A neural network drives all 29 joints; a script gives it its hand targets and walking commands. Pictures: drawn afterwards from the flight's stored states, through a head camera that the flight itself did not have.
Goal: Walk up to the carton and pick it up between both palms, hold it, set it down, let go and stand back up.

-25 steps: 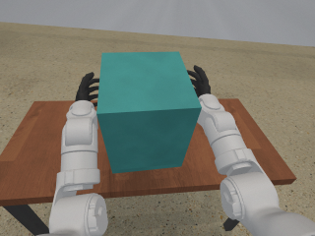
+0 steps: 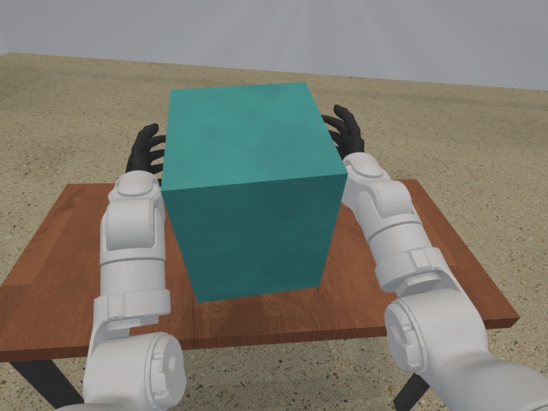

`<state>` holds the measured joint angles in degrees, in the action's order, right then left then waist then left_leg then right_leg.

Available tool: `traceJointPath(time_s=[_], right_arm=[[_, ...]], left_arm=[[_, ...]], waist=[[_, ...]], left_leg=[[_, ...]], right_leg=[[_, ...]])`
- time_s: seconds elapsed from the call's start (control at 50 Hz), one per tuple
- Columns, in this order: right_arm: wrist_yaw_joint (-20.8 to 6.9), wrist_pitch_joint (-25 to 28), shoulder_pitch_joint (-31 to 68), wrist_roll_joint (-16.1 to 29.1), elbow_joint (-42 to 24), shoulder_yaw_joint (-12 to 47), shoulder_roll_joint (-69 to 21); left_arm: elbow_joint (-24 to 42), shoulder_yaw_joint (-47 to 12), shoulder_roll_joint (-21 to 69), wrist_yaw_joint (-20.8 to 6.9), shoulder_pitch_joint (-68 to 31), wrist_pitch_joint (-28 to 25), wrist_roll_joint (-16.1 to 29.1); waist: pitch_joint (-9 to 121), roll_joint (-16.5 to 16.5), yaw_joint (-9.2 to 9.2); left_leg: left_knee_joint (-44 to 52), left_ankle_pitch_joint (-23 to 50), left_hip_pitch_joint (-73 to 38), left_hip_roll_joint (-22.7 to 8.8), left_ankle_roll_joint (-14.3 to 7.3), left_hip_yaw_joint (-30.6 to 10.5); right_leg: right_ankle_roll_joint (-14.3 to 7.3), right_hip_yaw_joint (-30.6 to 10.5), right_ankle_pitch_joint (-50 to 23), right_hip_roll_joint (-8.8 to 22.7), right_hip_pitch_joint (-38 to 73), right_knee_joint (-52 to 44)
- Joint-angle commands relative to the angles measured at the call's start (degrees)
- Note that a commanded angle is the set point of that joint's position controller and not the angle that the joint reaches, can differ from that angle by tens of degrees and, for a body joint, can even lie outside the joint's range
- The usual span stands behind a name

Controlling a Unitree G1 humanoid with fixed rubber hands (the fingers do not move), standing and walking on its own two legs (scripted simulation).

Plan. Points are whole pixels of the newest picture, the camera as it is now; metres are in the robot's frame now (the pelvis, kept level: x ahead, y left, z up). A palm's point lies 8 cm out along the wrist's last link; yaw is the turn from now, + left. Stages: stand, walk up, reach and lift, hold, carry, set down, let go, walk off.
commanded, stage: hold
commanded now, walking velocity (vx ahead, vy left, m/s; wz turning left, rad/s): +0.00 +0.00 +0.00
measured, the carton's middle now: (250, 194) +0.38 +0.00 +0.17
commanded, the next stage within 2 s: none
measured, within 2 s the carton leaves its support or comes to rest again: neither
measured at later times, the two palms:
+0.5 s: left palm (141, 176) +0.37 +0.15 +0.22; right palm (348, 153) +0.38 -0.14 +0.24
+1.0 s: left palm (140, 175) +0.37 +0.15 +0.22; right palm (347, 153) +0.38 -0.14 +0.24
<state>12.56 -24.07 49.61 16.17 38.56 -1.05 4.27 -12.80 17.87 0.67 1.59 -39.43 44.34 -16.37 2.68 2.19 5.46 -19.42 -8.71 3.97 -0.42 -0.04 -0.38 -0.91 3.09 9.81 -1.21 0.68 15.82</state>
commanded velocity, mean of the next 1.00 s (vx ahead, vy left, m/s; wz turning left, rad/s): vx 0.00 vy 0.00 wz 0.00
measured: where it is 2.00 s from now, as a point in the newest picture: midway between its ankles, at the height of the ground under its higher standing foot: outside the picture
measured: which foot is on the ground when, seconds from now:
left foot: down 0.00-1.00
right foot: down 0.00-1.00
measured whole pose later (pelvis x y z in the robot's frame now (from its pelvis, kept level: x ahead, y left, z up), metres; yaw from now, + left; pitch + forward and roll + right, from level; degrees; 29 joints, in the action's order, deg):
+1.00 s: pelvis +0.00 +0.00 +0.00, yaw +0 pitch -7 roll -1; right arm 14.6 -26.8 50.6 18.1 37.1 0.3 4.7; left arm -11.9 18.6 -0.1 0.1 -39.8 46.1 -16.0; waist 3.0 2.1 5.4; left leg -19.9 -9.2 3.9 -0.6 0.4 -0.8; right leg -1.2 3.4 10.3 -1.5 1.0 16.0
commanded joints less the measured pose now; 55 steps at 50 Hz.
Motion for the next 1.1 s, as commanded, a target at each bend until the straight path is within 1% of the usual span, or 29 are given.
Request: traceJointPath(time_s=[0.0, 0.02, 0.08, 0.14, 0.18, 0.22, 0.3, 0.38, 0.46, 0.56, 0.62, 0.7, 0.76, 0.82, 0.88, 0.92, 0.98, 1.02, 1.08], right_arm=[[-6.0, 0.9, 39.7, 5.7, -16.0, 17.2, -36.1], [-6.0, 0.7, 39.3, 5.7, -15.4, 17.0, -35.8], [-5.8, 0.3, 39.2, 5.9, -15.0, 17.1, -36.2], [-5.8, -0.1, 39.7, 6.0, -14.2, 16.7, -35.9], [-5.8, -0.1, 40.3, 6.5, -15.3, 17.4, -36.7], [-5.6, -0.3, 40.1, 6.9, -15.4, 17.4, -36.5], [-5.3, -0.7, 40.3, 6.8, -15.1, 17.2, -36.1], [-5.1, -1.0, 39.9, 7.6, -15.6, 17.9, -36.5], [-4.9, -1.5, 39.4, 7.3, -15.5, 17.5, -36.5], [-4.5, -1.6, 39.7, 8.2, -17.7, 18.7, -36.5], [-4.5, -1.9, 38.7, 8.2, -16.7, 18.4, -36.0], [-4.4, -1.9, 39.2, 8.1, -18.0, 18.6, -36.2], [-4.6, -2.1, 39.4, 7.4, -16.7, 17.7, -36.0], [-4.5, -2.1, 39.0, 7.9, -17.4, 18.2, -36.1], [-4.4, -2.0, 39.0, 8.0, -17.7, 18.4, -36.0], [-4.5, -2.1, 38.6, 7.9, -16.7, 18.2, -35.7], [-4.6, -1.9, 39.3, 7.7, -17.1, 18.1, -35.9], [-4.4, -1.8, 38.7, 8.0, -18.3, 18.7, -36.0], [-4.5, -1.8, 39.2, 7.2, -17.2, 17.9, -36.0]], left_arm=[[8.0, -26.5, 30.9, -9.2, -46.2, -4.9, 10.1], [7.7, -26.5, 30.8, -9.2, -46.0, -4.8, 10.0], [7.5, -25.6, 30.2, -9.4, -46.0, -4.7, 9.7], [6.9, -25.1, 30.0, -9.5, -46.9, -4.6, 9.7], [7.6, -25.3, 30.1, -9.5, -47.0, -4.6, 10.0], [8.1, -25.6, 30.0, -9.5, -47.6, -4.7, 10.4], [7.1, -25.0, 29.6, -9.7, -47.4, -4.4, 10.1], [8.7, -25.2, 29.5, -9.6, -47.5, -4.4, 10.4], [8.6, -25.4, 29.4, -9.8, -47.9, -4.3, 10.7], [9.4, -25.6, 29.3, -9.9, -46.9, -4.1, 10.7], [9.8, -25.6, 29.1, -10.0, -46.8, -3.9, 10.4], [10.5, -26.1, 29.3, -10.0, -47.2, -3.9, 10.9], [9.2, -25.8, 29.5, -10.0, -47.5, -3.7, 10.6], [10.2, -26.3, 29.6, -10.0, -47.1, -3.7, 11.0], [10.3, -25.9, 29.4, -10.0, -47.0, -3.6, 10.6], [10.0, -25.5, 29.3, -10.1, -46.7, -3.5, 10.2], [10.0, -25.9, 29.5, -10.2, -47.1, -3.5, 10.4], [10.8, -26.1, 29.5, -10.2, -46.2, -3.5, 10.5], [9.8, -25.6, 29.3, -10.3, -46.9, -3.5, 10.1]], waist=[[20.3, -4.2, 0.41], [19.9, -4.4, 0.70], [19.4, -3.7, 0.34], [18.8, -4.0, 0.18], [20.1, -3.7, -0.03], [20.6, -4.1, 0.26], [19.0, -4.1, 0.06], [20.3, -3.9, -0.02], [19.7, -4.0, 0.43], [21.1, -4.1, 0.07], [20.0, -4.3, 0.34], [20.7, -4.2, 0.34], [19.0, -4.2, 0.37], [20.6, -4.2, 0.64], [20.3, -4.5, 0.32], [19.3, -4.4, 0.11], [19.9, -4.5, 0.23], [20.9, -4.4, 0.31], [19.1, -4.1, 0.29]], left_leg=[[1.1, 11.7, -7.6, 2.5, 2.1, 0.1], [1.0, 11.8, -7.8, 2.5, 2.2, 0.1], [1.1, 12.0, -7.5, 2.6, 2.0, 0.2], [1.4, 10.9, -6.9, 2.5, 1.9, 0.2], [1.1, 11.5, -7.2, 2.7, 1.8, 0.3], [0.6, 12.6, -7.6, 2.7, 2.1, 0.1], [1.0, 11.2, -7.1, 2.7, 2.0, 0.2], [0.5, 13.3, -7.7, 2.8, 2.2, 0.1], [0.7, 12.2, -7.6, 2.8, 2.2, 0.0], [-0.3, 14.7, -8.4, 3.0, 2.5, 0.0], [0.1, 14.2, -8.5, 2.9, 2.6, -0.1], [-0.1, 14.4, -8.7, 2.9, 2.6, -0.1], [0.7, 11.9, -7.9, 2.6, 2.4, -0.1], [-0.1, 14.4, -8.7, 2.7, 2.6, -0.2], [0.0, 14.9, -8.8, 2.8, 2.8, -0.2], [0.3, 14.3, -8.6, 2.7, 2.7, -0.1], [0.3, 14.0, -8.5, 2.7, 2.7, -0.1], [-0.2, 15.4, -9.3, 2.8, 2.7, -0.1], [0.7, 12.7, -8.2, 2.8, 2.4, 0.1]], right_leg=[[3.5, -0.8, -9.8, -2.2, 1.0, -1.4], [3.5, -0.8, -9.9, -2.2, 0.9, -1.5], [3.7, -0.9, -10.3, -2.2, 1.2, -1.5], [3.6, -0.9, -9.0, -2.1, 0.8, -1.6], [3.8, -0.9, -10.0, -2.2, 1.2, -1.4], [3.8, -1.0, -11.2, -2.2, 1.2, -1.3], [3.9, -0.9, -9.5, -2.1, 0.5, -1.6], [4.1, -0.9, -11.8, -2.3, 1.4, -1.2], [4.0, -0.8, -11.0, -2.1, 0.8, -1.3], [4.3, -0.7, -13.7, -2.3, 1.8, -1.0], [4.2, -0.7, -12.7, -2.3, 1.2, -1.1], [4.3, -0.5, -12.7, -2.3, 1.0, -1.1], [4.0, -0.5, -10.0, -2.3, 0.1, -1.5], [4.1, -0.7, -12.9, -2.4, 1.3, -1.1], [4.1, -0.4, -12.9, -2.4, 1.4, -1.0], [4.1, -0.5, -12.2, -2.3, 1.1, -1.2], [4.0, -0.5, -11.9, -2.3, 1.1, -1.2], [4.2, -0.6, -13.9, -2.3, 1.8, -1.0], [4.2, -0.5, -11.3, -2.1, 0.9, -1.3]])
